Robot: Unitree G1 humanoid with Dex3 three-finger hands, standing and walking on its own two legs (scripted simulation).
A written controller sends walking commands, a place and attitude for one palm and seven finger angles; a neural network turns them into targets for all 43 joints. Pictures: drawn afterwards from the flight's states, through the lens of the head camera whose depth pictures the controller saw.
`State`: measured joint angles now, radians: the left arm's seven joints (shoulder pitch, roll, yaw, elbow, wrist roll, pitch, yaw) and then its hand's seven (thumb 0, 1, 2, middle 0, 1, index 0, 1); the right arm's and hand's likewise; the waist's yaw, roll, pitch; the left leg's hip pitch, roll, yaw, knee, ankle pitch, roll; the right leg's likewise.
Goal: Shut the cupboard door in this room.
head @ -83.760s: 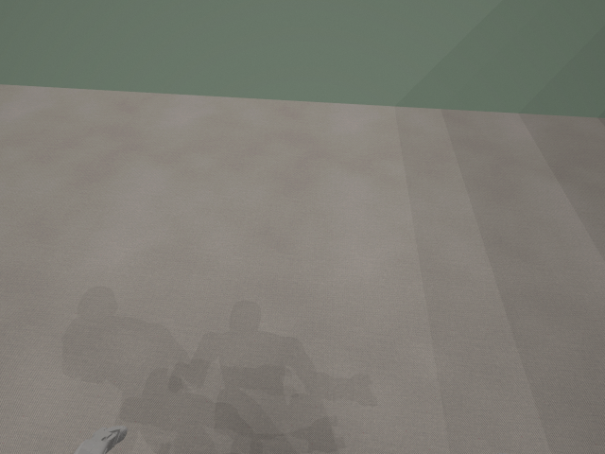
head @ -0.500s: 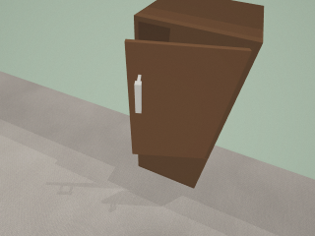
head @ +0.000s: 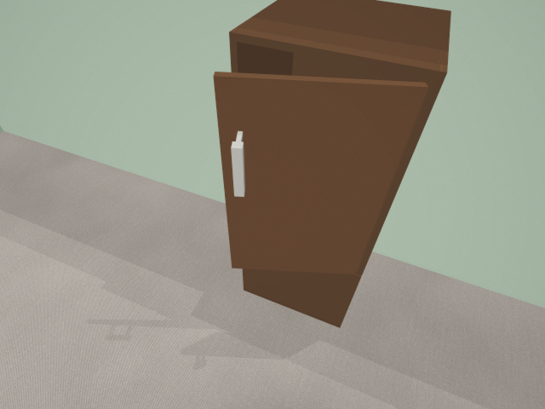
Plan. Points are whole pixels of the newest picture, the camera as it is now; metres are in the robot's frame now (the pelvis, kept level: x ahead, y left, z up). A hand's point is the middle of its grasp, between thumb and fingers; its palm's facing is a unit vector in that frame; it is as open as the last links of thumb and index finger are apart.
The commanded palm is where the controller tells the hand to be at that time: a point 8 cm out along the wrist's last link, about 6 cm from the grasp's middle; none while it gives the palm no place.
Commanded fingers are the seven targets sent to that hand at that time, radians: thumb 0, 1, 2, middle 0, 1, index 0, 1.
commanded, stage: look again from close up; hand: left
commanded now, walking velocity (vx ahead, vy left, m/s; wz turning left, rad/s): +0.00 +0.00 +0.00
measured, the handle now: (239, 164) +0.55 +0.11 +0.05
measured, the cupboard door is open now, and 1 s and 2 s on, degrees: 20 20 20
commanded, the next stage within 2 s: shuffle to correct the standing spot in 0.28 s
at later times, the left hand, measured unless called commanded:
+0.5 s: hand out of the picture -0.05 +0.12 -0.18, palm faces +0.06 -0.99 -0.12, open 7.4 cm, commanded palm none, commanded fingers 0.00 0.90 0.90 -0.20 -0.30 -0.20 -0.30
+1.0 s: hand out of the picture -0.01 +0.12 -0.19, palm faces +0.04 -1.00 -0.05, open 7.4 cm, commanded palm none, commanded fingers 0.00 0.90 0.90 -0.20 -0.30 -0.20 -0.30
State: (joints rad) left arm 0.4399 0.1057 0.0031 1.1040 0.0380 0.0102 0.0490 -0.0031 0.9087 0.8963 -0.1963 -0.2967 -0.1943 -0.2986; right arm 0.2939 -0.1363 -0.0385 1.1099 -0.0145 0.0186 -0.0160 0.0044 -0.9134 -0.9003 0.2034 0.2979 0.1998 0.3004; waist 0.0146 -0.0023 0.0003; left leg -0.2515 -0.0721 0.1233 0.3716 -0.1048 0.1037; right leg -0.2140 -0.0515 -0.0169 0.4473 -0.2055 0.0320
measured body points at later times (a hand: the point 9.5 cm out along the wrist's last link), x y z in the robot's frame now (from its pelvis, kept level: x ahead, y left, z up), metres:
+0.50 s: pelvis +0.00 -0.02 +0.00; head -0.02 -0.01 +0.45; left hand -0.05 +0.17 -0.17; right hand -0.02 -0.23 -0.16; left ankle +0.08 +0.04 -0.74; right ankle +0.03 -0.15 -0.74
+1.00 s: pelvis +0.05 -0.01 -0.01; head +0.07 +0.03 +0.44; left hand -0.01 +0.17 -0.18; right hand +0.05 -0.24 -0.15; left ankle +0.04 +0.07 -0.74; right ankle -0.01 -0.13 -0.71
